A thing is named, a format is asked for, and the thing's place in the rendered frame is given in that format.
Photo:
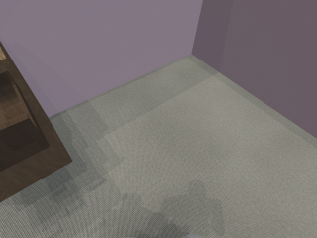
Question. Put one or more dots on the drawer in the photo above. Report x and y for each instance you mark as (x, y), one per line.
(20, 134)

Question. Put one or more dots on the cabinet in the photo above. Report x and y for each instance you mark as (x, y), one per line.
(46, 161)

